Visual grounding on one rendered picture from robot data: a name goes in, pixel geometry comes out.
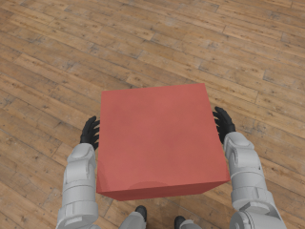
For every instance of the robot left forearm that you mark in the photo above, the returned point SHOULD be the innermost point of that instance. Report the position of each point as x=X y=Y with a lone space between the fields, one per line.
x=78 y=193

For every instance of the right robot hand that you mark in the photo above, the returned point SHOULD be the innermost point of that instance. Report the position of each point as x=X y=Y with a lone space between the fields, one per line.
x=224 y=122

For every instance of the left robot shin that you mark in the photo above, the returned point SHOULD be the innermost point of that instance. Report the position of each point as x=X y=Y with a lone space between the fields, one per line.
x=136 y=214

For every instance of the left robot hand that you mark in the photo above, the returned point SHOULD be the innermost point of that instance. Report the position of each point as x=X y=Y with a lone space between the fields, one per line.
x=88 y=132

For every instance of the robot left foot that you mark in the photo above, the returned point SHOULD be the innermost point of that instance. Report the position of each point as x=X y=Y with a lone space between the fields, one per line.
x=142 y=210

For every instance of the right robot upper arm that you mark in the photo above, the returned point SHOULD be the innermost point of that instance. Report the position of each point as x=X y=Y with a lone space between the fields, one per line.
x=244 y=219

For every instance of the robot right forearm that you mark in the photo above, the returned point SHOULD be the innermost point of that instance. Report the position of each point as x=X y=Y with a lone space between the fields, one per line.
x=250 y=191

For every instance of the carton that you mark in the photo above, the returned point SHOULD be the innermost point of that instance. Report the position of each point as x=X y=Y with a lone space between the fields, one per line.
x=158 y=142

